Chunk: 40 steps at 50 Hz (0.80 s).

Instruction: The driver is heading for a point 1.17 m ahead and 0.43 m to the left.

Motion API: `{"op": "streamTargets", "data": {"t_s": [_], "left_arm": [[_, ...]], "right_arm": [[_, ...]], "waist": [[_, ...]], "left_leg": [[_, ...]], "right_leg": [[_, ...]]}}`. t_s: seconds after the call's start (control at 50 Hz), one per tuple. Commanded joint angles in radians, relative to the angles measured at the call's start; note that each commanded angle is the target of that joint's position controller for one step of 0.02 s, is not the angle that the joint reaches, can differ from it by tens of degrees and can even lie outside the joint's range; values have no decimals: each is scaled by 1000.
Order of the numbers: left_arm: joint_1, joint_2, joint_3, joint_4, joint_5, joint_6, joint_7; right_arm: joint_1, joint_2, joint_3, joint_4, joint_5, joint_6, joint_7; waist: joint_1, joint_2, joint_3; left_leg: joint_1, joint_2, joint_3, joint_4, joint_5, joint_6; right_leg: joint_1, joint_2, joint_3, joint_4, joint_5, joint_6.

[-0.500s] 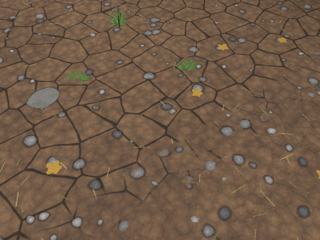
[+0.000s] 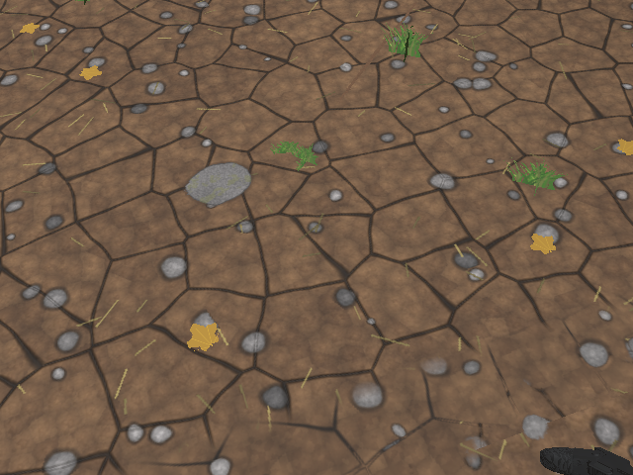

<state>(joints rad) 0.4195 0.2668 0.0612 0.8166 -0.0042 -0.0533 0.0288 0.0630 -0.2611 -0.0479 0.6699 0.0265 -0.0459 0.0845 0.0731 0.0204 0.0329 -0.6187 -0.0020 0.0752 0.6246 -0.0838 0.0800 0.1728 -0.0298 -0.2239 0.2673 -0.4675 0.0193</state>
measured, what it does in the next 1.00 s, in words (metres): walks ahead, turning left: left foot, then right foot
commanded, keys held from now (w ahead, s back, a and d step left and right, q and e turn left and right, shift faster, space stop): w+q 0.94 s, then w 0.06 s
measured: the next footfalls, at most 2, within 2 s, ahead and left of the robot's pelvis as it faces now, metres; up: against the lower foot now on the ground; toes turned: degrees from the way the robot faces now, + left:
left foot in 0.04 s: +0.19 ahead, +0.09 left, +0.00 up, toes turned +3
right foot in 0.50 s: +0.50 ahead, -0.08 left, +0.00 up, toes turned +21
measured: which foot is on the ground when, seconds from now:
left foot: up 0.00-0.02, down 0.04-0.50, up 0.52-1.00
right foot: down 0.00-0.02, up 0.04-0.48, down 0.50-1.00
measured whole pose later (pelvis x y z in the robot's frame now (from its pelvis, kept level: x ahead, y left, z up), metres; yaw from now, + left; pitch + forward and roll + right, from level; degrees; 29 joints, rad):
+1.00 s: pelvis +0.53 +0.11 +0.01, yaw +36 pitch +2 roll -2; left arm 0.36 0.32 0.08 0.83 -0.03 -0.06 0.01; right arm 0.05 -0.27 -0.05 0.58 0.02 -0.02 0.06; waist 0.09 0.02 0.05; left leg -0.55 0.03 0.04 0.61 -0.13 0.08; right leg 0.09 -0.06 -0.25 0.35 -0.43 0.06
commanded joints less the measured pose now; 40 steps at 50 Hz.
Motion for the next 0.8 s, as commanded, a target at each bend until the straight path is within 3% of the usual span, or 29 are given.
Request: {"op": "streamTargets", "data": {"t_s": [0.02, 0.04, 0.06, 0.08, 0.1, 0.12, 0.14, 0.16, 0.2, 0.24, 0.32, 0.36, 0.4, 0.44, 0.46, 0.48, 0.5, 0.52, 0.54, 0.56, 0.58, 0.6, 0.62, 0.66, 0.74, 0.8], "left_arm": [[-38, 227, 52, -61, -9, 5, 18], [-35, 208, 42, -82, -2, -9, 20], [91, 40, -11, -129, 21, -39, -8], [-47, 135, 4, -144, -11, -81, -23], [-156, 167, 14, -186, -46, -95, -29], [-174, 152, 7, -196, -32, -104, -23], [-172, 152, 13, -186, -6, -101, -17], [-141, 157, 19, -180, 3, -88, -17], [-108, 144, 18, -174, 16, -62, -17], [-145, 120, 9, -188, 27, -48, -12], [-325, 74, -14, -227, 23, -56, -19], [-389, 86, -12, -243, 5, -64, -29], [-404, 119, 0, -251, -4, -71, -38], [-378, 148, 17, -250, -9, -78, -44], [-327, 157, 26, -239, -10, -83, -43], [-242, 180, 40, -222, -3, -87, -38], [-103, 231, 56, -216, 17, -91, -28], [-7, 311, 76, -179, 33, -76, -31], [-7, 233, 61, -185, 12, -71, -38], [-46, 172, 44, -195, 8, -64, -32], [-97, 153, 34, -198, 15, -57, -29], [-131, 132, 27, -192, 20, -52, -28], [-150, 116, 21, -186, 24, -53, -25], [-162, 104, 20, -168, 15, -60, -24], [-149, 151, 38, -126, 14, -64, -23], [-153, 171, 44, -105, 11, -54, -19]], "right_arm": [[202, -184, -74, -45, 6, -8, -11], [346, -248, -100, -18, 3, 7, -36], [316, -332, -106, -26, 0, -1, -43], [367, -250, -86, -36, -6, -5, -49], [326, -213, -74, -24, -11, -13, -49], [256, -194, -66, -32, -4, -18, -50], [188, -166, -58, -47, -8, -19, -51], [150, -149, -51, -66, -23, -21, -55], [124, -150, -52, -67, -20, -25, -62], [135, -170, -56, -53, -16, -29, -71], [187, -191, -62, -29, -3, -15, -88], [236, -201, -65, -15, 1, -7, -91], [259, -195, -63, -6, 7, 0, -93], [258, -191, -63, -7, 2, 3, -94], [243, -183, -62, -11, 0, 6, -94], [242, -151, -52, -17, -4, 4, -92], [246, -85, -27, -35, -17, -1, -87], [374, -29, -9, -65, 9, -12, -87], [373, -125, -22, -49, 20, -11, -91], [275, -183, -40, -58, 15, -5, -92], [213, -181, -42, -72, 2, 2, -93], [176, -170, -45, -87, -9, 2, -90], [180, -154, -47, -91, -3, 6, -83], [195, -119, -43, -87, 6, 20, -77], [128, -85, -32, -108, -7, 31, -74], [64, -75, -26, -113, -4, 24, -58]], "waist": [[-198, -151, -144], [-263, -62, -235], [-117, 210, -355], [-214, 90, -452], [-213, 57, -280], [-155, -30, -169], [-109, -49, -105], [-69, -20, -83], [-36, 7, -61], [-38, 10, -35], [-112, 41, -25], [-145, 55, -41], [-144, 71, -49], [-117, 99, -57], [-82, 111, -65], [-36, 105, -108], [24, 10, -236], [-23, -321, -362], [-5, -289, -324], [23, -186, -201], [12, -114, -126], [-4, -97, -69], [-29, -125, -47], [-47, -151, -30], [-45, -102, -5], [-27, -91, 5]], "left_leg": [[405, -107, 52, -60, -29, 94], [731, 3, -144, -77, -29, 147], [1077, 296, -744, -137, -190, 353], [1079, 326, -899, -285, -282, 353], [954, 295, -742, -321, -220, 295], [777, 250, -627, -332, -125, 262], [632, 207, -538, -345, -24, 242], [528, 180, -486, -371, 47, 241], [409, 156, -432, -408, 115, 248], [317, 129, -365, -417, 174, 238], [262, 50, -292, -375, 74, 163], [299, 68, -339, -351, 10, 150], [374, 97, -410, -292, -44, 136], [432, 126, -481, -226, -60, 114], [433, 120, -493, -184, -50, 97], [410, 79, -469, -89, -13, 66], [316, 18, -391, 174, -100, 25], [-34, -122, -243, 516, -478, -46], [-175, -44, -259, 672, -489, -60], [-211, -8, -248, 722, -392, -67], [-186, 24, -214, 710, -320, -73], [-164, 50, -213, 666, -270, -74], [-119, 76, -211, 636, -241, -73], [-83, 90, -183, 589, -223, -78], [-135, 108, -175, 442, -127, -101], [-112, 106, -144, 278, 19, -98]], "right_leg": [[-128, -223, 17, 451, 1364, -87], [-390, -180, 34, 740, 1007, -54], [-838, 40, 146, 1123, -91, 7], [-917, 48, 354, 1208, -100, -11], [-981, 1, 350, 1169, -6, -29], [-953, -40, 338, 1070, 72, -37], [-898, -67, 326, 992, 103, -28], [-830, -86, 331, 966, 129, -19], [-783, -97, 309, 892, 149, 14], [-771, -91, 281, 784, 211, 48], [-689, -28, 255, 439, 503, 64], [-649, 8, 260, 342, 557, 66], [-640, 15, 292, 273, 522, 52], [-602, 18, 307, 243, 433, 22], [-535, 21, 295, 214, 409, -1], [-398, 6, 292, 190, 400, -33], [-165, -151, 436, 198, 337, -101], [152, -377, 896, 108, 104, -263], [142, -407, 1043, 46, -126, -261], [40, -363, 892, 31, -127, -221], [-77, -319, 748, 27, 15, -195], [-171, -280, 648, 8, 140, -189], [-234, -250, 565, -14, 216, -180], [-285, -224, 457, -59, 284, -184], [-268, -250, 336, -105, 416, -213], [-239, -232, 223, -107, 479, -192]]}}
